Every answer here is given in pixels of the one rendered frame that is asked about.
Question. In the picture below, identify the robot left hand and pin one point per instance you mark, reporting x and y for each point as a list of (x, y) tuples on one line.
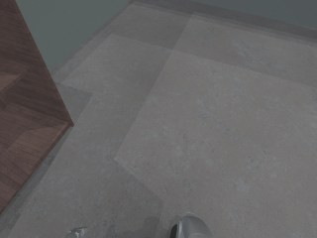
[(77, 232)]

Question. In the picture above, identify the robot right thigh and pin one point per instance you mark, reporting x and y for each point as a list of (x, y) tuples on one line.
[(192, 227)]

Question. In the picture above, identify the wardrobe door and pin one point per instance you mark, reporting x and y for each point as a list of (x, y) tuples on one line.
[(12, 174)]

